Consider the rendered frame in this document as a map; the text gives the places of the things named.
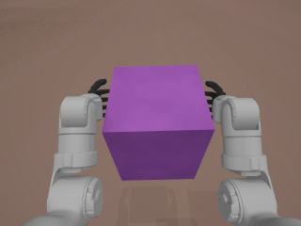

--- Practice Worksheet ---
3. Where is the right robot upper arm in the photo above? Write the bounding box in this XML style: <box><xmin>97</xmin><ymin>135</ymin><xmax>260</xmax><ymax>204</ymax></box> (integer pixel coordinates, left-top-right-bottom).
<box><xmin>217</xmin><ymin>178</ymin><xmax>301</xmax><ymax>226</ymax></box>

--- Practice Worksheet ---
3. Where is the left robot upper arm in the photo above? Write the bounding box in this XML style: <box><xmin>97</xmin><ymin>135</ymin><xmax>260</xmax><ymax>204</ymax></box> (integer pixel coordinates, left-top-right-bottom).
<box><xmin>21</xmin><ymin>175</ymin><xmax>103</xmax><ymax>226</ymax></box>

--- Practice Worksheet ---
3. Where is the robot left forearm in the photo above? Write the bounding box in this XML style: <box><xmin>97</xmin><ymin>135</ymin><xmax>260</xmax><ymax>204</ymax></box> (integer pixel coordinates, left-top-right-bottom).
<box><xmin>47</xmin><ymin>93</ymin><xmax>103</xmax><ymax>212</ymax></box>

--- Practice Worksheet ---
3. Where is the left robot hand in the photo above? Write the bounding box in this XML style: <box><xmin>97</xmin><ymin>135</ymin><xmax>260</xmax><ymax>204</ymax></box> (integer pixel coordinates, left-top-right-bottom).
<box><xmin>87</xmin><ymin>79</ymin><xmax>110</xmax><ymax>118</ymax></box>

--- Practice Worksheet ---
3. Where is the right robot hand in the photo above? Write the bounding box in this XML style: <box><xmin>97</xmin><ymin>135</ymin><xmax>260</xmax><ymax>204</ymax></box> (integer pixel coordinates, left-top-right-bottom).
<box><xmin>204</xmin><ymin>81</ymin><xmax>226</xmax><ymax>119</ymax></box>

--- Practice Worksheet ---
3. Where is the robot right forearm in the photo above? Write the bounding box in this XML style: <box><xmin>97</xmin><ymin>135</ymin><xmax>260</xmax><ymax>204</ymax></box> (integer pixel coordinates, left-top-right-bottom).
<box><xmin>212</xmin><ymin>95</ymin><xmax>277</xmax><ymax>206</ymax></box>

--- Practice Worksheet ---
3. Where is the carton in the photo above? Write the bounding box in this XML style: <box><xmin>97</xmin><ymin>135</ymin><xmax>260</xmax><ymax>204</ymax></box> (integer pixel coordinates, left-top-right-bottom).
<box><xmin>102</xmin><ymin>64</ymin><xmax>215</xmax><ymax>181</ymax></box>

